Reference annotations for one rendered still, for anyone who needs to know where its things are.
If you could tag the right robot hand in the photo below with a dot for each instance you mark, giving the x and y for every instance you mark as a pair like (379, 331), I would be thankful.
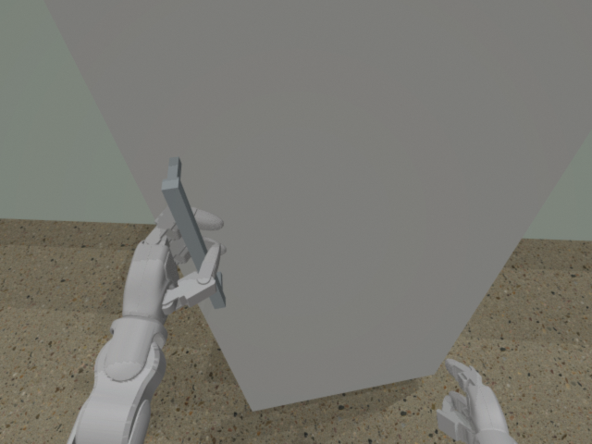
(478, 411)

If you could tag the left robot hand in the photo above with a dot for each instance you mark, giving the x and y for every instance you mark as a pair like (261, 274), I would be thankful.
(153, 269)

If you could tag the handle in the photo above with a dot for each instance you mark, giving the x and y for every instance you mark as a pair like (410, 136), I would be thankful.
(181, 211)

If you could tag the robot left forearm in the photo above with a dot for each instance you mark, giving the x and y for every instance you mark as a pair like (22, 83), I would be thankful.
(127, 371)

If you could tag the fridge door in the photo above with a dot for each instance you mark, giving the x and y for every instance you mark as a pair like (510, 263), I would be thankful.
(375, 162)

